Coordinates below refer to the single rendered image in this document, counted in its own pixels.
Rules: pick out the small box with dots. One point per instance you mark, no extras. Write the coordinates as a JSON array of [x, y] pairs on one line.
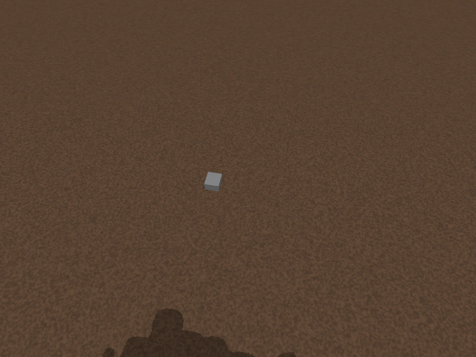
[[213, 181]]

